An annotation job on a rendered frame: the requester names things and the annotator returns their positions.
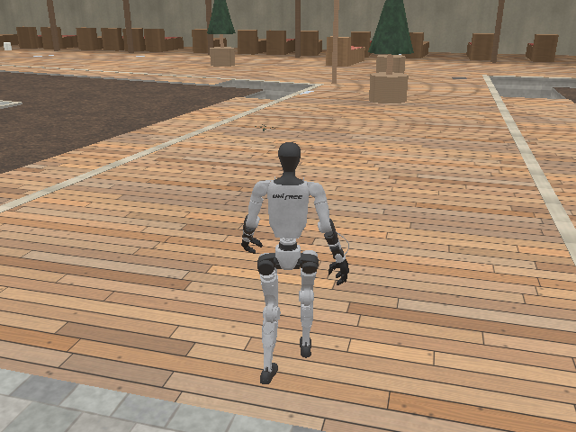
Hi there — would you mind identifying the right robot hand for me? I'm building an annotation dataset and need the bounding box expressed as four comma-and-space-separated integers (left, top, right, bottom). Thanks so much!
328, 259, 349, 285

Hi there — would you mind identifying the robot right upper arm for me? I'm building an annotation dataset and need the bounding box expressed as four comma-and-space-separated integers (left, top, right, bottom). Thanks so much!
307, 182, 332, 233

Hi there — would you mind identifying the robot left upper arm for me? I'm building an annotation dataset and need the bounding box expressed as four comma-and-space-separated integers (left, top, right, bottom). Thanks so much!
246, 180, 271, 228

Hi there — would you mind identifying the left robot forearm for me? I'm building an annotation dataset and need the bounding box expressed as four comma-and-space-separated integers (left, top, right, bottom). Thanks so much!
242, 215, 256, 242

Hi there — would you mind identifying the right robot forearm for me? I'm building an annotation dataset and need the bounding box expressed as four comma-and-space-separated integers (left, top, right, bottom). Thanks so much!
324, 219, 346, 263

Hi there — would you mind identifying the left robot hand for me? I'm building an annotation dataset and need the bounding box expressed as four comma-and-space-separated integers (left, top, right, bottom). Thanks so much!
241, 238, 263, 254

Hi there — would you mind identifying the robot right thigh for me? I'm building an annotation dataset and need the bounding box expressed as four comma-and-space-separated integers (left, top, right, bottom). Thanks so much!
299, 250, 319, 306

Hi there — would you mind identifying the robot head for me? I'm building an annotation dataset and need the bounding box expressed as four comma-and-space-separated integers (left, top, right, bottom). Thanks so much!
274, 142, 304, 185

